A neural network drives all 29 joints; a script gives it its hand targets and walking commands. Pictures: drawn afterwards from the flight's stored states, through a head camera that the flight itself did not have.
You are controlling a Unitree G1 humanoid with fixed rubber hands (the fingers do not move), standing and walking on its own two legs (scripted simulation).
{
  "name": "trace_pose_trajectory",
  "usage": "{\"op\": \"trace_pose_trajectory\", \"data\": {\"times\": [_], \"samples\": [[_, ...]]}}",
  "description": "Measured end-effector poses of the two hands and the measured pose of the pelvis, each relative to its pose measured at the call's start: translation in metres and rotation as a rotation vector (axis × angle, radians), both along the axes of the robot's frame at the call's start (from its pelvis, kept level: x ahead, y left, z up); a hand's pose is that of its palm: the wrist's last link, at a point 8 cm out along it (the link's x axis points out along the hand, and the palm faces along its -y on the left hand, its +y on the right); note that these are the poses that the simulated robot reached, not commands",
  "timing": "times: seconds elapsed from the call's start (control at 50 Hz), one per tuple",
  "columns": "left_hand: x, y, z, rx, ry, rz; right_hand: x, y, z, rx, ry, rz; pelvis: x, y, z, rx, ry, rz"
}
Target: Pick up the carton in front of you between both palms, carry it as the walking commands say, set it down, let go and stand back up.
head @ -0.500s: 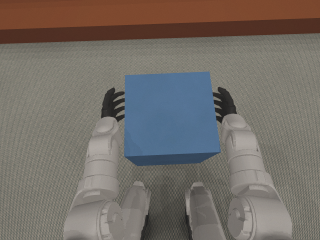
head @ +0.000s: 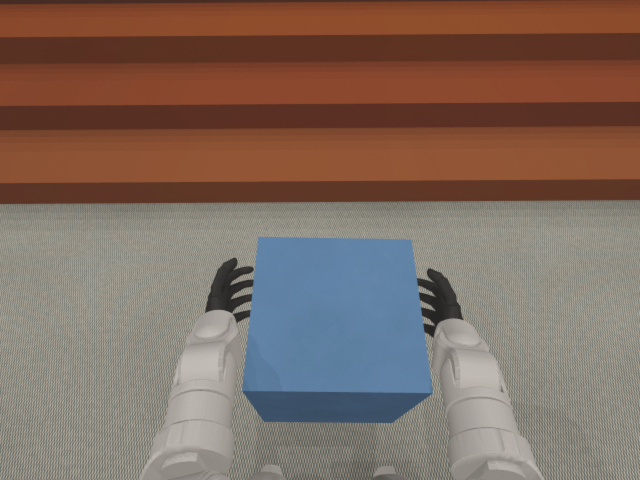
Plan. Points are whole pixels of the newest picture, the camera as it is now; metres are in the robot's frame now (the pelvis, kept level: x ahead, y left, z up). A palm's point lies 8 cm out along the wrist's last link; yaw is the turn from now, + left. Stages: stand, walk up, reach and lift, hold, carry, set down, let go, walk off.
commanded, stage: reach and lift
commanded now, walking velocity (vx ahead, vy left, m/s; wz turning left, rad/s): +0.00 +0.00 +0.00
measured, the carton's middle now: (331, 338) +0.34 +0.00 -0.10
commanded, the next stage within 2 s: hold in 1.28 s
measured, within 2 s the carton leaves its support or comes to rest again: neither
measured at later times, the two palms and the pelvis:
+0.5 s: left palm (201, 302) +0.31 +0.15 +0.08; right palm (473, 323) +0.30 -0.15 +0.07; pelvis +0.00 +0.00 +0.05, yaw +0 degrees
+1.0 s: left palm (200, 290) +0.32 +0.15 +0.09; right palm (474, 306) +0.31 -0.15 +0.08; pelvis +0.02 -0.01 +0.06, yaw +0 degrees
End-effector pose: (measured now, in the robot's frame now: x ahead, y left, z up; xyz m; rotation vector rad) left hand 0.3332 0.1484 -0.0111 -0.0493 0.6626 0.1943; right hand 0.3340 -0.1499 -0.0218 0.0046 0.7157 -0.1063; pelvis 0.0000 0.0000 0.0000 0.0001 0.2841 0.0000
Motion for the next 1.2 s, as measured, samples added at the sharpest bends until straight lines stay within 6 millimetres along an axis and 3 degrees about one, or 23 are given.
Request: {"op": "trace_pose_trajectory", "data": {"times": [0.2, 0.36, 0.64, 0.92, 1.2], "samples": [[-0.013, 0.003, 0.059, 0.023, -0.009, -0.038, -0.018, 0.003, 0.061, -0.021, -0.011, -0.006, 0.015, 0.001, 0.039, -0.003, -0.183, 0.005], [-0.021, 0.002, 0.090, 0.042, -0.020, -0.070, -0.032, 0.002, 0.093, -0.031, -0.023, -0.014, 0.014, 0.001, 0.052, -0.003, -0.307, 0.005], [-0.026, -0.001, 0.095, 0.040, -0.009, -0.056, -0.034, -0.001, 0.096, -0.024, -0.012, -0.008, 0.000, -0.003, 0.051, 0.001, -0.354, -0.001], [-0.018, -0.001, 0.101, 0.056, -0.004, -0.068, -0.024, -0.001, 0.104, -0.047, -0.008, 0.008, 0.016, -0.006, 0.057, 0.000, -0.357, 0.006], [-0.019, 0.003, 0.106, 0.068, -0.001, -0.085, -0.028, 0.003, 0.109, -0.061, -0.006, 0.013, 0.025, 0.000, 0.060, -0.001, -0.370, 0.004]]}}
